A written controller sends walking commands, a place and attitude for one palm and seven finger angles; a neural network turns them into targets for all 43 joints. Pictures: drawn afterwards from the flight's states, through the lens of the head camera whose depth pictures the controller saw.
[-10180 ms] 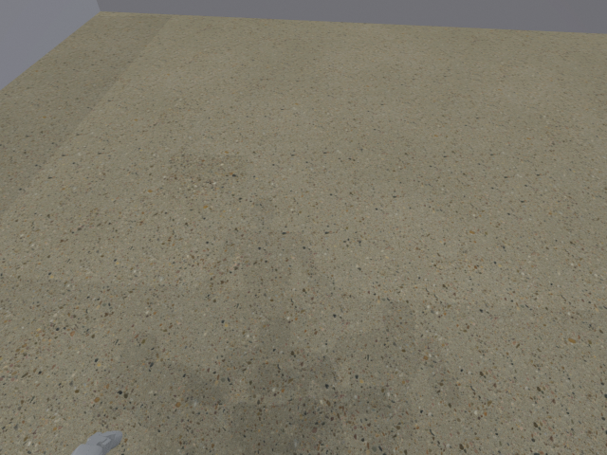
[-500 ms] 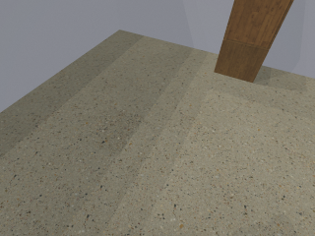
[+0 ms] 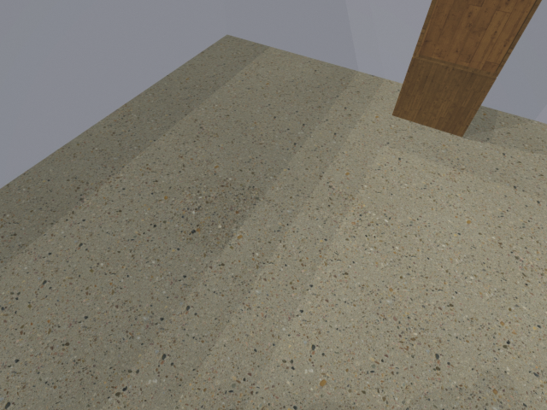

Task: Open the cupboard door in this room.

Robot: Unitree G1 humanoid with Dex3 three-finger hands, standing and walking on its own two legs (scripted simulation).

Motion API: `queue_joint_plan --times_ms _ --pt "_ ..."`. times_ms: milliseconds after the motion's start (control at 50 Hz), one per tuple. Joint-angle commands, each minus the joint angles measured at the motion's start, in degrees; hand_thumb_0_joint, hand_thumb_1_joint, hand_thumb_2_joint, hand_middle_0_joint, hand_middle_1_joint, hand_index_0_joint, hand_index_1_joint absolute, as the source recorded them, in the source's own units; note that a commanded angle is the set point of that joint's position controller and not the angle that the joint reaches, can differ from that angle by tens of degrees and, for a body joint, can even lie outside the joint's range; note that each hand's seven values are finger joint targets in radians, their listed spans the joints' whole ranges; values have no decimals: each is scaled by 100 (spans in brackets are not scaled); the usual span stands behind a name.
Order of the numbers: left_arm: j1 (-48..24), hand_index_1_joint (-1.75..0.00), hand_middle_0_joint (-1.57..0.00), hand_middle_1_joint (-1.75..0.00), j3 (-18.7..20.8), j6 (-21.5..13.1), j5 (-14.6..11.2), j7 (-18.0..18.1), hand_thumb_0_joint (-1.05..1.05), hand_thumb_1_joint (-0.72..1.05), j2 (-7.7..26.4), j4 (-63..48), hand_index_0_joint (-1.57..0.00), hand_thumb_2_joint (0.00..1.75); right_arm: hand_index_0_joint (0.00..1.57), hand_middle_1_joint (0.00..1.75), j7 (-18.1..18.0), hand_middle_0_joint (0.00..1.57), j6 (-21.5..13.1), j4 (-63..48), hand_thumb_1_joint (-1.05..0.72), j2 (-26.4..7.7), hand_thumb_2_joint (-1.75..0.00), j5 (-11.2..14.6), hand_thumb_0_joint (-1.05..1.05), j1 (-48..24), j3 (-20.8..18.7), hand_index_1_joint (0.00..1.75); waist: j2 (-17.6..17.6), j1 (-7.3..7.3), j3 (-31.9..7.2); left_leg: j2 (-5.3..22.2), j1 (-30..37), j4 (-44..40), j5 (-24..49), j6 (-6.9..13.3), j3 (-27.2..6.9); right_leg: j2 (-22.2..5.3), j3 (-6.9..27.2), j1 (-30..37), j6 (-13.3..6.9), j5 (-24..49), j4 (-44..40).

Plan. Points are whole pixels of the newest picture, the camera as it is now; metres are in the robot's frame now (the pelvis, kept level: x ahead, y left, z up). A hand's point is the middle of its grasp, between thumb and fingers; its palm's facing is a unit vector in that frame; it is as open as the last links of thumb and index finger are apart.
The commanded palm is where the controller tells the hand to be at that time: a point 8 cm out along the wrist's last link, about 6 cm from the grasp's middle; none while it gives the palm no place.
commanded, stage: turn or walk to find it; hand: left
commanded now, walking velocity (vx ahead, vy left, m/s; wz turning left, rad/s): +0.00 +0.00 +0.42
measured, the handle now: out of the picture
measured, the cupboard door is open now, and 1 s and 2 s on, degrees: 0 0 0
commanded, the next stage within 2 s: none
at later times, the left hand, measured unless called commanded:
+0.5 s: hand out of the picture +0.07 +0.18 -0.13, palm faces +0.21 -0.92 -0.32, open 7.3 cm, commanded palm none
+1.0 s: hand out of the picture -0.16 +0.10 -0.17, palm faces +0.51 -0.82 -0.26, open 7.4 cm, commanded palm none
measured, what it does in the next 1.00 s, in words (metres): steps on the spot, turning left: right foot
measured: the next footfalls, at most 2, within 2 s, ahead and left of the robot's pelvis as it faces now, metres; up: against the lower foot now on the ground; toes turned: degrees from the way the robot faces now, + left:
right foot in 0.46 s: +0.02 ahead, -0.14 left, +0.00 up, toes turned +13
left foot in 1.02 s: -0.09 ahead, +0.05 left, +0.00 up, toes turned +34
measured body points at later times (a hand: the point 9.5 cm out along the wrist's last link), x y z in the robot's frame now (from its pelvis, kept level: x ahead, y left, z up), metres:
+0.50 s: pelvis -0.02 -0.05 +0.00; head +0.02 -0.08 +0.45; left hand +0.06 +0.22 -0.11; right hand +0.06 -0.30 -0.17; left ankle +0.00 +0.12 -0.72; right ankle -0.02 -0.15 -0.74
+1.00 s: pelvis -0.03 -0.06 +0.00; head +0.01 -0.03 +0.45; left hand -0.18 +0.15 -0.15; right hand +0.19 -0.22 -0.14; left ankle -0.12 +0.03 -0.72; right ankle -0.02 -0.15 -0.73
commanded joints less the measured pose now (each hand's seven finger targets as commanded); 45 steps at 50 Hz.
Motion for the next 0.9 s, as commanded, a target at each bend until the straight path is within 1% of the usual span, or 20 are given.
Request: queue_joint_plan --times_ms 0,60,80,100,120,140,180,240,300,360,400,420,440,460,480,520,540,580,720,880 --pt "63 -30 -20 -30 248 -32 13 33 0 90 1016 -426 -20 90 20 30 14 20 -28 -429 -90 -627 -90 -24 0 269 -218 30 -642 -25 -318 358 -473 460 516 32 113 -1310 842 250 -531 159 -835" --pt "-259 -30 -20 -30 274 -3 19 22 0 90 994 -638 -20 90 20 30 49 20 -36 -519 -90 -721 -90 -47 0 332 -253 30 -153 -128 -278 553 -451 32 833 129 -357 -1006 406 -23 -330 -22 -208" --pt "-290 -30 -20 -30 258 16 -4 6 0 90 883 -692 -20 90 20 30 48 20 -56 -571 -90 -879 -90 -64 0 331 -268 30 422 -141 -220 759 -514 -450 1143 281 -1014 -579 193 -147 -129 -220 351" --pt "-358 -30 -20 -30 236 25 -35 -1 0 90 731 -757 -20 90 20 30 29 20 -84 -644 -90 -1139 -90 -88 0 345 -314 30 1234 -183 -77 1195 -620 -1189 1339 587 -2095 20 40 -322 112 -573 1192" --pt "-480 -30 -20 -30 217 36 -22 9 0 90 667 -873 -20 90 20 30 -23 20 -114 -641 -90 -1263 -90 -88 0 433 -356 30 1671 -265 -45 1525 -259 -1592 1885 958 -2817 261 343 -842 141 -1391 2105" --pt "-549 -30 -20 -30 209 49 -8 22 0 90 688 -928 -20 90 20 30 -73 20 -124 -617 -90 -1321 -90 -88 0 518 -366 30 1663 -296 -139 1635 126 -1572 2208 1182 -3000 191 723 -1272 110 -1676 2701" --pt "-617 -30 -20 -30 212 18 -6 2 0 90 687 -969 -20 90 20 30 -116 20 -135 -655 -90 -1287 -90 -85 0 472 -368 30 1279 -230 -427 1514 615 -1219 2835 1278 -2794 196 1025 -1582 137 -1497 3017" --pt "-721 -30 -20 -30 154 -21 -55 -40 0 90 616 -1042 -20 90 20 30 -122 20 -114 -761 -90 -1354 -90 -106 0 373 -406 30 762 -237 -806 1227 1106 -948 3285 1176 -2380 328 1043 -1461 234 -1356 2447" --pt "-822 -30 -20 -30 125 -29 -97 -45 0 90 609 -1170 -20 90 20 30 -96 20 -66 -821 -90 -1450 -90 -111 0 447 -443 30 783 -299 -953 1108 1271 -891 3478 1106 -2454 495 1028 -1148 261 -1272 1684" --pt "-521 -30 -20 -30 141 -22 -132 -30 0 90 689 -1169 -20 90 20 30 -36 20 -8 -962 -90 -1487 -90 -112 0 217 -484 30 1003 -152 -923 861 776 -872 3042 877 -2378 605 965 -320 237 -804 545" --pt "-25 -30 -20 -30 195 -66 -120 -9 0 90 904 -1048 -20 90 20 30 5 20 21 -1059 -90 -1420 -90 -60 0 9 -498 30 809 104 -969 501 -58 -568 2003 492 -2122 502 917 913 241 378 -904" --pt "112 -30 -20 -30 275 -99 -58 16 0 90 1234 -1009 -20 90 20 30 42 20 30 -1115 -90 -1153 -90 -17 0 11 -479 30 31 155 -892 130 -1157 -144 665 173 -1635 -225 1435 1819 89 382 -1276" --pt "63 -30 -20 -30 374 -121 31 48 0 90 1714 -1081 -20 90 20 30 46 20 24 -1248 -90 -843 -90 -15 0 -21 -421 30 -1612 216 -618 -505 -2193 1138 -1097 -188 -530 -1722 3044 1958 -450 163 -1593" --pt "-86 -30 -20 -30 319 -79 5 41 0 90 1721 -1214 -20 90 20 30 33 20 56 -1309 -90 -1108 -90 -80 0 -301 -482 30 -1418 244 -317 -329 -1975 2261 -1647 -184 -500 -2238 3269 755 -862 467 -1686" --pt "-447 -30 -20 -30 314 -95 4 53 0 90 1502 -1311 -20 90 20 30 57 20 127 -1221 -90 -1134 -90 -109 0 -198 -505 30 -1260 22 -58 -157 -1816 2899 -1335 -150 -677 -1971 2874 125 -882 -41 -1833" --pt "-873 -30 -20 -30 230 -93 -15 24 0 90 1215 -1381 -20 90 20 30 122 20 222 -955 -90 -1060 -90 -107 0 -45 -505 30 -851 -225 337 -44 -1628 3650 -762 -177 -431 -1379 2135 -355 -688 -42 -1776" --pt "-885 -30 -20 -30 170 -130 -24 -7 0 90 1101 -1387 -20 90 20 30 157 20 224 -879 -90 -1001 -90 -95 0 92 -474 30 -821 -305 379 -45 -1655 3771 -466 -229 -305 -1102 1619 -244 -583 495 -1629" --pt "-578 -30 -20 -30 143 -173 -32 -20 0 90 1033 -1315 -20 90 20 30 170 20 226 -834 -90 -967 -90 -67 0 149 -446 30 -963 -238 198 -57 -1734 3886 -165 -318 -161 -933 1242 180 -535 1200 -1471" --pt "509 -30 -20 -30 154 -213 3 32 0 90 1097 -954 -20 90 20 30 130 20 231 -904 -90 -976 -90 -46 0 -526 -345 30 -946 130 -180 132 -1816 3286 -509 -463 -66 -1286 1216 1326 -720 3217 -1026" --pt "814 -30 -20 -30 222 -155 81 42 0 90 1355 -705 -20 90 20 30 122 20 106 -992 -90 -806 -90 53 0 -1060 -174 30 -1102 313 -537 138 -906 1328 -1090 -272 418 -1547 1033 1589 -996 3940 -655"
